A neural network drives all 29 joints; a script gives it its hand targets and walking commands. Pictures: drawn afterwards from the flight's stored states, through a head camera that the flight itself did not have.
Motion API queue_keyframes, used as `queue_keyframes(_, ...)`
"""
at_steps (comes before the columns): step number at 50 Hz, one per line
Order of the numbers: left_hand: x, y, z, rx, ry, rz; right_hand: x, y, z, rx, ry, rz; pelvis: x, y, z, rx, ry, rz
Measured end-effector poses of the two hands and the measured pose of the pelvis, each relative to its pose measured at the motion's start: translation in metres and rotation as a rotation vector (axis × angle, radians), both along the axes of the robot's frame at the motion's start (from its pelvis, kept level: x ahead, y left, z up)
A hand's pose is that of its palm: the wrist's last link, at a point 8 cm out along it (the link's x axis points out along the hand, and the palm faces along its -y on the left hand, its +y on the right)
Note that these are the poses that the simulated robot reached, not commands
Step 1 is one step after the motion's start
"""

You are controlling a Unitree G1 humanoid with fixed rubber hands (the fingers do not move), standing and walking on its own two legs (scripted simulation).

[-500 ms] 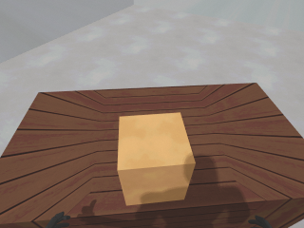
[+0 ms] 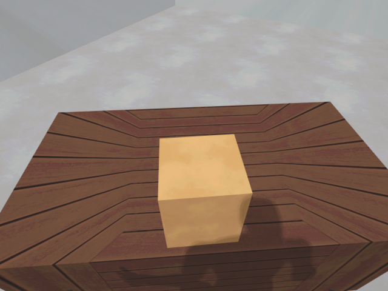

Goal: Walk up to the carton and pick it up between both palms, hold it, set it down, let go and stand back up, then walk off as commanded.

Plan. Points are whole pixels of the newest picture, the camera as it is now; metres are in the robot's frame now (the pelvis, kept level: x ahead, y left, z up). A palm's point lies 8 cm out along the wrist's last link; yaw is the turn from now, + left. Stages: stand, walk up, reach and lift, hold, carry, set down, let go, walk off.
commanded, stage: stand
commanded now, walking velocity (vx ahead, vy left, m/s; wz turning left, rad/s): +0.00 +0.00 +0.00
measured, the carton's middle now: (200, 191) +0.43 -0.01 -0.09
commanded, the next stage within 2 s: walk off in 0.94 s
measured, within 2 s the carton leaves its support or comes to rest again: neither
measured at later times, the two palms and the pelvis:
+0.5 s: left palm out of the picture +0.11 +0.30 -0.09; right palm out of the picture +0.10 -0.30 -0.09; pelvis +0.00 +0.00 +0.00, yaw +0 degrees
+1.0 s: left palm out of the picture +0.11 +0.30 -0.09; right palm out of the picture +0.10 -0.31 -0.10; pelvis +0.02 -0.01 +0.01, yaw +0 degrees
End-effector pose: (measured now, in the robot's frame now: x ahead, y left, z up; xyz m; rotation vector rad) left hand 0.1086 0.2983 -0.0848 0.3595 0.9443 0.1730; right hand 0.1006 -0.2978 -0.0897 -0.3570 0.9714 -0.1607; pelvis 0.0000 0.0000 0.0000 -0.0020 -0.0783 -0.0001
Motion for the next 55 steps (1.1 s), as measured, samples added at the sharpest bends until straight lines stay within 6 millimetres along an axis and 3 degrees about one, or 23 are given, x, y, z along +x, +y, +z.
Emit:
queue_keyframes(12, -0.010, 0.006, -0.003, 0.009, 0.041, 0.015, -0.003, -0.004, -0.002, -0.005, 0.025, -0.009, -0.002, 0.000, 0.000, 0.001, 0.006, 0.000)
queue_keyframes(55, 0.000, 0.004, -0.008, 0.009, 0.118, 0.083, 0.005, -0.014, -0.010, -0.010, 0.117, -0.058, 0.019, -0.006, 0.006, 0.001, 0.012, 0.008)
